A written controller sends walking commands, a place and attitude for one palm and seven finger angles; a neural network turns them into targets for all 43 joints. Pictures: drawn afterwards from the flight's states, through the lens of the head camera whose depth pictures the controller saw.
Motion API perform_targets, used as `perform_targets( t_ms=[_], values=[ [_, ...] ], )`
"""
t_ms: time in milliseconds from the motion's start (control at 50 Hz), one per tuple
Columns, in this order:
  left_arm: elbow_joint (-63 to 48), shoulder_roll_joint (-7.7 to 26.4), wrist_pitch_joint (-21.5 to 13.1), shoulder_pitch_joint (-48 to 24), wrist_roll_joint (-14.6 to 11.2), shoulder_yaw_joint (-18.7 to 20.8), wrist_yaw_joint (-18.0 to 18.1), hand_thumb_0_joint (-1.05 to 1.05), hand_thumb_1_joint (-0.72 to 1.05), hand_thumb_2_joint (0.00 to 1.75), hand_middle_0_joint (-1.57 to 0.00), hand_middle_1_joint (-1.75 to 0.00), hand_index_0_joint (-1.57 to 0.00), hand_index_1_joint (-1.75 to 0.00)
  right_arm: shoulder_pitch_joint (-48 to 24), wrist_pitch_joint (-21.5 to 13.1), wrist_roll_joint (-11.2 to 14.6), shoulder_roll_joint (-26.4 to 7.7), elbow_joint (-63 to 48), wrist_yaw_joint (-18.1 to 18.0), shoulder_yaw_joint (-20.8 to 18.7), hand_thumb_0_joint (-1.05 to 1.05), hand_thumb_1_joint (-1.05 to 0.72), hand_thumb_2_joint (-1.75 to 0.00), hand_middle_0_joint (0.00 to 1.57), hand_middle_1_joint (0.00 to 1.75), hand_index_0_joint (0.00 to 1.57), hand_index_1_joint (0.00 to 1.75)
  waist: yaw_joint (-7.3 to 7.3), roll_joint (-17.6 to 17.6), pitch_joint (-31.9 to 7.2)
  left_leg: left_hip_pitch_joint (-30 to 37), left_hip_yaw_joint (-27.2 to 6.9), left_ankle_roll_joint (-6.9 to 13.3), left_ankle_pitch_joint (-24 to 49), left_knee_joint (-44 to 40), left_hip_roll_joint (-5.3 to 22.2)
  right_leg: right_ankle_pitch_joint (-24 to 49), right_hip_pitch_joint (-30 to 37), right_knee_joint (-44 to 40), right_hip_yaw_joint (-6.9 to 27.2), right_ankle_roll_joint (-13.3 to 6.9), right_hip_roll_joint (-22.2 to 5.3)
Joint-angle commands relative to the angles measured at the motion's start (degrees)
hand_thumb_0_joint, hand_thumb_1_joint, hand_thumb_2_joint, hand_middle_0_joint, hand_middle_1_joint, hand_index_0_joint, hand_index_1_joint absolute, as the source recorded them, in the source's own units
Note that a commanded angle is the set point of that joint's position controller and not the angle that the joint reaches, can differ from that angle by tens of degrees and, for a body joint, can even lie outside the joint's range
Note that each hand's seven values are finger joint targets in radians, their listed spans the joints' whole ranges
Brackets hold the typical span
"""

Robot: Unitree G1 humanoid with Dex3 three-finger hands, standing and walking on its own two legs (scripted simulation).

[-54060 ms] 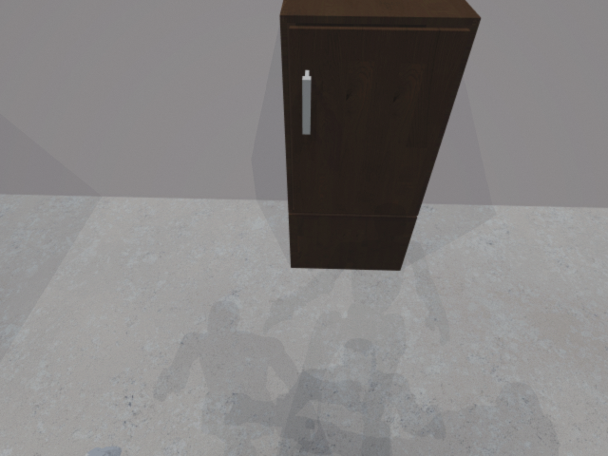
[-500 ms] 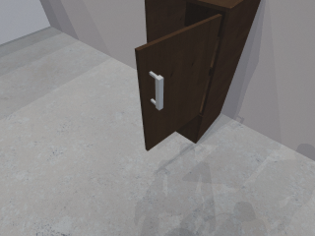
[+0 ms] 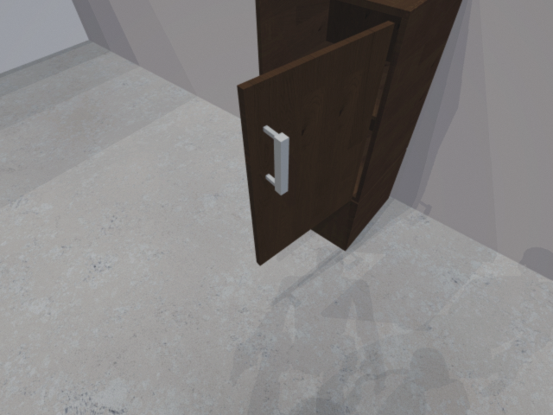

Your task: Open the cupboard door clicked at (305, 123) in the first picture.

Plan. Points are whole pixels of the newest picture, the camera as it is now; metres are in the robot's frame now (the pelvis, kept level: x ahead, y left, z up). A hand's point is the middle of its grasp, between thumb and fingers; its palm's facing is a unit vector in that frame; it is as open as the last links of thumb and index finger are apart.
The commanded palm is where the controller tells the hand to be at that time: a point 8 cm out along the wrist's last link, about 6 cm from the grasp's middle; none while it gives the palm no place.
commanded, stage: look to check the result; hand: left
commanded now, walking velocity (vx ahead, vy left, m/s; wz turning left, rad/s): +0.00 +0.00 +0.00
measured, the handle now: (275, 161) +0.59 +0.03 +0.00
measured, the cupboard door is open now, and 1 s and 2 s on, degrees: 80 80 80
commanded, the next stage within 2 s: stand and wait in 0.26 s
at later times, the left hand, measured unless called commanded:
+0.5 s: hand out of the picture +0.07 +0.22 -0.16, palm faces -0.01 -0.95 -0.30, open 7.3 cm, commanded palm none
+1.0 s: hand out of the picture +0.08 +0.22 -0.16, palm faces -0.02 -0.96 -0.30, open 7.3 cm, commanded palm none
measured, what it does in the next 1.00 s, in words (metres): stands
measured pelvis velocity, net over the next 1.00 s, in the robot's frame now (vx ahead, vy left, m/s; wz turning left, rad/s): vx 0.02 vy -0.01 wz -0.01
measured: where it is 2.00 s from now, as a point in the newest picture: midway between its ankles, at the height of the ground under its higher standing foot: outside the picture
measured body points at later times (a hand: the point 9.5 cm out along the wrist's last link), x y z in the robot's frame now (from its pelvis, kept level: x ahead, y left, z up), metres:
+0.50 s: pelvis +0.01 +0.00 +0.00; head +0.03 -0.01 +0.45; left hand +0.07 +0.27 -0.14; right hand +0.06 -0.27 -0.15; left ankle +0.03 +0.12 -0.74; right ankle -0.01 -0.10 -0.74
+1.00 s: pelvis +0.02 -0.01 +0.00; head +0.05 -0.01 +0.45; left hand +0.08 +0.27 -0.14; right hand +0.08 -0.28 -0.15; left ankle +0.03 +0.12 -0.74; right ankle -0.01 -0.10 -0.74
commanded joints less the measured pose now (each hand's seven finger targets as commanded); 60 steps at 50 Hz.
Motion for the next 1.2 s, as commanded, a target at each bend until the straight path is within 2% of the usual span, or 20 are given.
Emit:
perform_targets(
  t_ms=[0,100,180,240,360,500,520,640,700,860,900,1000,1060,1180],
  values=[
    [-2.1,9.2,-0.9,1.0,-0.2,1.3,0.4,0.00,0.90,0.90,-0.20,-0.30,-0.20,-0.30,1.2,-1.0,-0.2,-7.7,-2.2,-0.1,-1.2,0.00,-0.90,-0.90,0.20,0.30,0.20,0.30,0.06,-0.3,-1.7,2.7,-3.9,1.4,4.4,-3.0,5.8,4.5,-3.2,-6.0,5.3,-1.2,-7.1],
    [-2.3,10.6,-0.9,-0.4,-0.1,1.4,0.2,0.00,0.90,0.90,-0.20,-0.30,-0.20,-0.30,-0.2,-1.1,-0.2,-9.3,-2.3,0.0,-1.2,0.00,-0.90,-0.90,0.20,0.30,0.20,0.30,0.09,-0.9,-1.2,2.6,-4.1,1.4,4.2,-3.6,6.0,3.9,-3.1,-6.5,5.4,-1.2,-7.2],
    [-2.5,11.9,-1.2,-1.2,-0.2,1.7,0.2,0.00,0.90,0.90,-0.20,-0.30,-0.20,-0.30,-1.2,-1.4,-0.2,-10.5,-2.6,0.0,-1.4,0.00,-0.90,-0.90,0.20,0.30,0.20,0.30,0.17,-0.9,-4.3,4.3,-4.1,1.5,7.3,-3.2,6.2,8.5,-1.1,-6.0,5.4,-1.2,-7.5],
    [-2.8,12.6,-1.3,-2.2,-0.2,1.8,0.2,0.00,0.90,0.90,-0.20,-0.30,-0.20,-0.30,-2.0,-1.4,-0.1,-11.3,-2.8,0.0,-1.4,0.00,-0.90,-0.90,0.20,0.30,0.20,0.30,0.19,-1.4,-4.1,4.2,-4.1,1.4,8.5,-3.4,6.4,10.6,-0.5,-6.0,5.1,-1.1,-7.7],
    [-3.0,13.9,-1.3,-3.5,-0.2,1.7,0.1,0.00,0.90,0.90,-0.20,-0.30,-0.20,-0.30,-3.3,-1.3,-0.2,-12.5,-2.8,0.2,-1.4,0.00,-0.90,-0.90,0.20,0.30,0.20,0.30,0.21,-1.2,-2.9,4.2,-4.2,1.2,7.4,-4.0,6.3,9.2,-0.8,-7.0,5.4,-1.0,-7.8],
    [-3.1,14.9,-1.5,-4.4,-0.3,1.6,0.0,0.00,0.90,0.90,-0.20,-0.30,-0.20,-0.30,-4.3,-1.4,-0.1,-13.6,-3.0,0.3,-1.3,0.00,-0.90,-0.90,0.20,0.30,0.20,0.30,0.19,-0.9,-4.8,5.6,-4.3,1.2,9.5,-4.1,6.5,11.9,0.6,-7.0,5.4,-0.9,-8.0],
    [-3.2,15.1,-1.5,-4.3,-0.2,1.8,0.0,0.00,0.90,0.90,-0.20,-0.30,-0.20,-0.30,-4.5,-1.4,-0.1,-13.9,-3.1,0.2,-1.4,0.00,-0.90,-0.90,0.20,0.30,0.20,0.30,0.30,-1.8,-4.7,5.8,-4.1,1.2,9.3,-3.9,6.6,12.0,0.3,-7.2,5.4,-0.8,-7.9],
    [-3.1,15.4,-1.5,-4.7,-0.2,1.7,0.0,0.00,0.90,0.90,-0.20,-0.30,-0.20,-0.30,-4.8,-1.5,-0.1,-14.1,-2.9,0.3,-1.3,0.00,-0.90,-0.90,0.20,0.30,0.20,0.30,0.24,-1.0,-4.8,6.2,-4.1,1.1,10.0,-4.3,6.6,13.0,0.9,-7.4,5.4,-0.8,-8.1],
    [-3.1,15.5,-1.6,-4.6,-0.3,1.6,0.0,0.00,0.90,0.90,-0.20,-0.30,-0.20,-0.30,-4.7,-1.5,-0.1,-14.4,-3.0,0.2,-1.3,0.00,-0.90,-0.90,0.20,0.30,0.20,0.30,0.18,-1.7,-5.6,6.7,-4.1,1.1,10.9,-4.3,6.8,14.2,1.5,-7.2,5.4,-0.8,-8.1],
    [-2.9,15.3,-1.5,-4.2,-0.3,1.6,0.1,0.00,0.90,0.90,-0.20,-0.30,-0.20,-0.30,-4.6,-1.6,0.0,-14.0,-2.8,0.1,-1.2,0.00,-0.90,-0.90,0.20,0.30,0.20,0.30,0.31,-0.7,-5.0,7.0,-3.8,1.1,11.8,-4.3,6.8,15.1,1.5,-7.2,5.3,-0.9,-8.2],
    [-2.8,15.1,-1.4,-4.1,-0.3,1.5,0.0,0.00,0.90,0.90,-0.20,-0.30,-0.20,-0.30,-4.5,-1.6,0.0,-13.9,-2.8,0.1,-1.2,0.00,-0.90,-0.90,0.20,0.30,0.20,0.30,0.31,-1.3,-4.3,6.6,-3.9,1.1,11.2,-4.7,6.8,14.1,1.2,-7.3,5.2,-0.8,-8.1],
    [-2.9,15.2,-1.6,-3.8,-0.3,1.6,0.1,0.00,0.90,0.90,-0.20,-0.30,-0.20,-0.30,-4.3,-1.6,0.0,-14.0,-2.7,0.0,-1.3,0.00,-0.90,-0.90,0.20,0.30,0.20,0.30,0.22,-1.4,-5.9,7.6,-3.7,1.0,12.6,-4.2,6.9,16.7,2.1,-6.9,5.4,-0.9,-8.1],
    [-2.9,15.0,-1.5,-3.8,-0.3,1.5,0.2,0.00,0.90,0.90,-0.20,-0.30,-0.20,-0.30,-4.3,-1.6,0.0,-13.8,-2.7,0.0,-1.3,0.00,-0.90,-0.90,0.20,0.30,0.20,0.30,0.30,-1.4,-4.6,7.2,-3.6,1.1,12.0,-4.4,6.9,16.3,1.5,-7.1,5.4,-0.9,-8.1],
    [-3.0,15.1,-1.6,-3.6,-0.3,1.6,0.1,0.00,0.90,0.90,-0.20,-0.30,-0.20,-0.30,-4.0,-1.7,0.0,-14.0,-2.7,0.0,-1.3,0.00,-0.90,-0.90,0.20,0.30,0.20,0.30,0.24,-0.9,-4.8,7.2,-3.6,1.0,11.5,-4.5,6.9,15.6,1.7,-7.4,5.7,-1.0,-8.1]
  ],
)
